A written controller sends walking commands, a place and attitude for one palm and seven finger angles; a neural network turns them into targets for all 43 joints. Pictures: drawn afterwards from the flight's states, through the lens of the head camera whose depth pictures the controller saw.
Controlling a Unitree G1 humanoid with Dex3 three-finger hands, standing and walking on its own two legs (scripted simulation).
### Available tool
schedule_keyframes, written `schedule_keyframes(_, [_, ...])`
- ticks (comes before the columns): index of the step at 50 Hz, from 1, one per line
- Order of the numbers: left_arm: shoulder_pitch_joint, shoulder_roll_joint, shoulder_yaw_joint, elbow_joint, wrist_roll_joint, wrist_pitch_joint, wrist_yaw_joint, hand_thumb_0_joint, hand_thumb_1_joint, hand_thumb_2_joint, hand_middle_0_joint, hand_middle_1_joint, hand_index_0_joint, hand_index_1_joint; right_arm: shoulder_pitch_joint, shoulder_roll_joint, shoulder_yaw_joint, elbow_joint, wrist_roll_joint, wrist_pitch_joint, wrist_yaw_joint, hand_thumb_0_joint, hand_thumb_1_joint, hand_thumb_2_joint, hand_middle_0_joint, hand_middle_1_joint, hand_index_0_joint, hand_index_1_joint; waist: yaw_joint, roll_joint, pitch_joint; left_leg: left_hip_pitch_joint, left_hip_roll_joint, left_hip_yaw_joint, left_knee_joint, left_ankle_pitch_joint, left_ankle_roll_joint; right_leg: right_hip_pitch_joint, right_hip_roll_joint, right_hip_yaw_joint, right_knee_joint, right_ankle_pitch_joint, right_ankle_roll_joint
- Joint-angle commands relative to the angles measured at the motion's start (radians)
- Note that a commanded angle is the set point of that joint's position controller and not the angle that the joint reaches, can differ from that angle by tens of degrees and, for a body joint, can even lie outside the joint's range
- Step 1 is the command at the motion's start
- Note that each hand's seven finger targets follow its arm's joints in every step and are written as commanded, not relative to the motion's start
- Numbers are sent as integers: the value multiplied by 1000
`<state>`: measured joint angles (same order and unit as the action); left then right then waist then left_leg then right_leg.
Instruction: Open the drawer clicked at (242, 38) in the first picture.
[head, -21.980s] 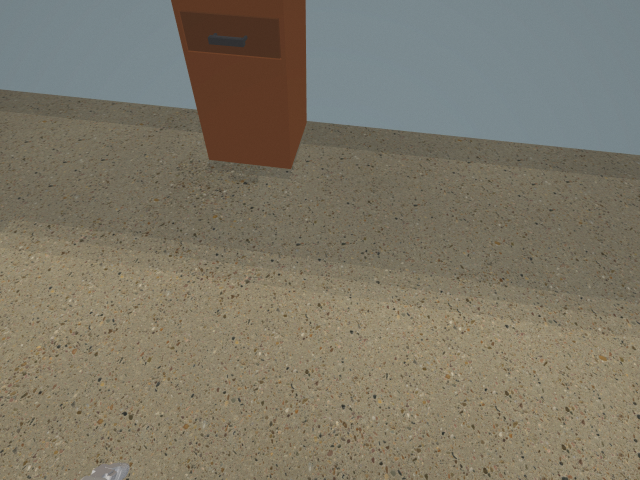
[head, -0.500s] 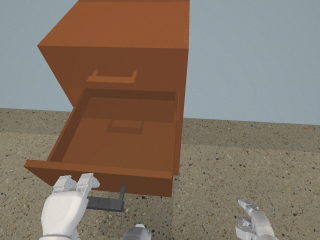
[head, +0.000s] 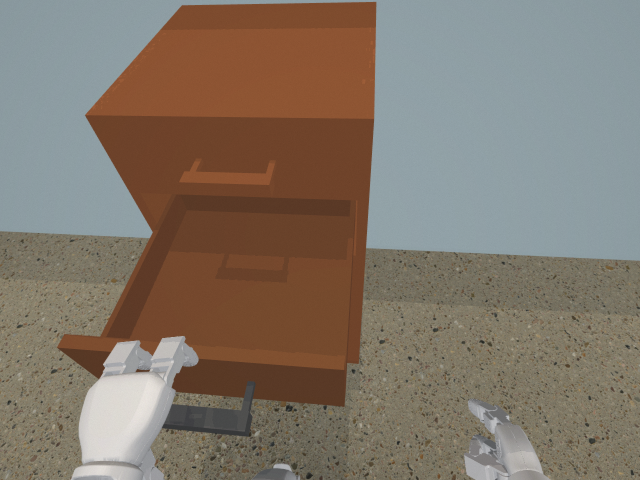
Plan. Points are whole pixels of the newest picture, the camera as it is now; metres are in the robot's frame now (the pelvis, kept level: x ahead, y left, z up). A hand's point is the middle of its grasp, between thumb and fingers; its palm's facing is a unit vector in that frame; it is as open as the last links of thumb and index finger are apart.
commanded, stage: lift the hand off the handle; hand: left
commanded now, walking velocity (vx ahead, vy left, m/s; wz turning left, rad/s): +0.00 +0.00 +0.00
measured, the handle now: (203, 402) +0.24 +0.20 -0.08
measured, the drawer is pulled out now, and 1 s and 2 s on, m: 0.30 0.30 0.30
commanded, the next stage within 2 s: draw the hand back to the body in 0.90 s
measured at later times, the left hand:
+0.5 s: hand (140, 407) +0.19 +0.22 +0.04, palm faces +0.01 -0.12 -0.99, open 13.8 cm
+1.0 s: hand (126, 409) +0.18 +0.22 +0.07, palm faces -0.02 -0.14 -0.99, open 13.8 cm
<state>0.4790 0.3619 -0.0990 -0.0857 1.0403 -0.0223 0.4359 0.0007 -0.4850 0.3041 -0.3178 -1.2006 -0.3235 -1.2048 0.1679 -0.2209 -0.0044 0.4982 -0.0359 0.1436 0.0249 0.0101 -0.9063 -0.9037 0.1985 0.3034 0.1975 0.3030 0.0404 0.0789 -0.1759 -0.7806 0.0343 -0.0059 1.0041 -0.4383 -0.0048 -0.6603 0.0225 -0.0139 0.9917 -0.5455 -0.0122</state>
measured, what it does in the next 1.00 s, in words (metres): stands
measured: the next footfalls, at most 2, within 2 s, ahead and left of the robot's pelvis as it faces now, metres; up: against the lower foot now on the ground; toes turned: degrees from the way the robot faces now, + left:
none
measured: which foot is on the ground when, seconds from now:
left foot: down 0.00-1.00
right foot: down 0.00-1.00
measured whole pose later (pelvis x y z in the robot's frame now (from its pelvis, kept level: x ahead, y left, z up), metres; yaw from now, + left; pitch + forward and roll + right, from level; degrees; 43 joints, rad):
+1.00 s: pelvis +0.01 +0.00 +0.02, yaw +0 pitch +9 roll +0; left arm 0.59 0.42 -0.02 -0.28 0.95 -0.04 0.28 0.00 -0.48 0.30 -0.32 -1.20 -0.32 -1.20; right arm 0.18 -0.24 -0.01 0.49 -0.02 0.12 0.03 0.01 -0.91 -0.90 0.20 0.30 0.20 0.30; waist 0.06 0.08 -0.15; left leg -0.61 0.03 0.00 0.85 -0.39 -0.01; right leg -0.50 0.02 -0.01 0.84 -0.50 -0.01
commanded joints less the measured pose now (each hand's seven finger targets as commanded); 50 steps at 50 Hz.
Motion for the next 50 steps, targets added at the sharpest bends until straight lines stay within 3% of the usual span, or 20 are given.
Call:
schedule_keyframes(1, [2, 145, 129, -205, -25, 1, 36, 0, -500, 300, -300, -1200, -300, -1200, -107, -102, -48, -166, 1, -54, -9, 0, -900, -900, 200, 300, 200, 300, 2, -44, -142, 272, -35, 22, -139, 231, 42, -3, 23, -24, -192, 341, -30])
schedule_keyframes(5, [-5, 133, 101, -226, -36, -7, 9, 0, -500, 300, -300, -1200, -300, -1200, -105, -103, -49, -164, 2, -59, -11, 0, -900, -900, 200, 300, 200, 300, -12, -66, -106, 273, -37, 24, -146, 212, 49, 1, 15, -19, -216, 343, -22])
schedule_keyframes(7, [-42, 157, 118, -258, -33, -18, 2, 0, -500, 300, -300, -1200, -300, -1200, -104, -105, -47, -160, -5, -59, -8, 0, -900, -900, 200, 300, 200, 300, -8, -51, -120, 295, -37, 23, -151, 220, 46, -9, 14, -14, -220, 333, -24])
schedule_keyframes(8, [-13, 134, 98, -254, -37, -21, -1, 0, -500, 300, -300, -1200, -300, -1200, -101, -102, -51, -162, 1, -64, -10, 0, -900, -900, 200, 300, 200, 300, -10, -34, -108, 295, -36, 22, -155, 222, 50, 3, 13, -22, -220, 340, -26])
schedule_keyframes(11, [8, 191, 168, -255, -38, -31, -1, 0, -500, 300, -300, -1200, -300, -1200, -105, -105, -50, -161, 0, -61, -9, 0, -900, -900, 200, 300, 200, 300, 1, -58, -103, 289, -37, 24, -159, 231, 44, 17, 13, -14, -226, 360, -25])
schedule_keyframes(13, [4, 156, 137, -271, -35, -34, 0, 0, -500, 300, -300, -1200, -300, -1200, -102, -101, -54, -162, 1, -62, -5, 0, -900, -900, 200, 300, 200, 300, -3, -21, -95, 301, -36, 25, -160, 230, 45, 6, 14, -23, -222, 345, -27])
schedule_keyframes(14, [-21, 172, 149, -288, -32, -35, 1, 0, -500, 300, -300, -1200, -300, -1200, -104, -103, -53, -162, -4, -61, 0, 0, -900, -900, 200, 300, 200, 300, 1, -21, -116, 317, -35, 24, -159, 240, 42, -6, 14, -18, -222, 345, -27])
schedule_keyframes(17, [-10, 177, 162, -274, -42, -20, -4, 0, -500, 300, -300, -1200, -300, -1200, -105, -104, -52, -163, 0, -60, -1, 0, -900, -900, 200, 300, 200, 300, 4, -59, -118, 314, -36, 25, -169, 238, 43, 16, 13, -15, -233, 355, -23])
schedule_keyframes(18, [15, 148, 134, -282, -49, -16, -10, 0, -500, 300, -300, -1200, -300, -1200, -105, -99, -56, -167, 8, -64, -4, 0, -900, -900, 200, 300, 200, 300, -1, -44, -104, 312, -33, 26, -175, 236, 46, 32, 13, -23, -234, 363, -24])
schedule_keyframes(19, [11, 172, 154, -289, -50, -13, -15, 0, -500, 300, -300, -1200, -300, -1200, -102, -102, -52, -169, 6, -64, -2, 0, -900, -900, 200, 300, 200, 300, 7, -57, -127, 320, -37, 26, -174, 246, 45, 36, 11, -18, -239, 372, -22])
schedule_keyframes(23, [19, 167, 147, -289, -60, -5, -37, 0, -500, 300, -300, -1200, -300, -1200, -111, -99, -49, -168, 13, -66, -10, 0, -900, -900, 200, 300, 200, 300, -4, -74, -73, 313, -34, 29, -191, 224, 48, 52, 7, -13, -263, 374, -16])
schedule_keyframes(27, [-14, 187, 151, -349, -60, -15, -56, 0, -500, 300, -300, -1200, -300, -1200, -101, -99, -45, -170, 4, -72, -7, 0, -900, -900, 200, 300, 200, 300, 6, -44, -121, 366, -36, 26, -198, 259, 47, 55, 6, -11, -271, 376, -19])
schedule_keyframes(33, [10, 179, 155, -353, -66, -12, -66, 0, -500, 300, -300, -1200, -300, -1200, -107, -95, -47, -172, 13, -74, -5, 0, -900, -900, 200, 300, 200, 300, -1, -56, -65, 353, -30, 24, -216, 244, 46, 66, 4, -21, -282, 371, -17])
schedule_keyframes(37, [29, 227, 210, -372, -68, -5, -72, 0, -500, 300, -300, -1200, -300, -1200, -107, -99, -43, -177, 10, -70, -5, 0, -900, -900, 200, 300, 200, 300, 25, -49, -105, 374, -38, 28, -220, 273, 42, 94, 5, -10, -290, 407, -17])
schedule_keyframes(38, [25, 191, 173, -381, -76, -3, -75, 0, -500, 300, -300, -1200, -300, -1200, -112, -94, -45, -178, 17, -74, -5, 0, -900, -900, 200, 300, 200, 300, 6, -42, -78, 374, -32, 29, -223, 271, 45, 97, -1, -12, -292, 417, -16])
schedule_keyframes(39, [33, 210, 196, -385, -79, -6, -80, 0, -500, 300, -300, -1200, -300, -1200, -100, -98, -49, -177, 14, -74, -4, 0, -900, -900, 200, 300, 200, 300, 17, -61, -102, 385, -34, 30, -219, 286, 45, 97, 5, -12, -295, 425, -14])
schedule_keyframes(43, [109, 169, 161, -362, -101, -1, -108, 0, -500, 300, -300, -1200, -300, -1200, -107, -96, -46, -181, 23, -78, -2, 0, -900, -900, 200, 300, 200, 300, 7, -84, -49, 367, -30, 29, -231, 287, 46, 114, -1, -16, -304, 452, -8])
schedule_keyframes(45, [106, 192, 180, -371, -99, -12, -116, 0, -500, 300, -300, -1200, -300, -1200, -108, -97, -46, -182, 19, -76, -3, 0, -900, -900, 200, 300, 200, 300, 13, -96, -53, 362, -32, 29, -233, 280, 47, 119, -4, -11, -308, 456, -7])
schedule_keyframes(47, [63, 235, 213, -406, -89, -29, -116, 0, -500, 300, -300, -1200, -300, -1200, -104, -104, -42, -180, 8, -74, -4, 0, -900, -900, 200, 300, 200, 300, 20, -66, -76, 383, -38, 32, -226, 292, 46, 108, -4, 1, -311, 466, -10])
schedule_keyframes(50, [81, 192, 184, -435, -91, -57, -106, 0, -500, 300, -300, -1200, -300, -1200, -98, -99, -50, -184, 8, -76, 1, 0, -900, -900, 200, 300, 200, 300, 7, -22, -74, 396, -30, 29, -218, 310, 46, 89, -2, -13, -295, 446, -17])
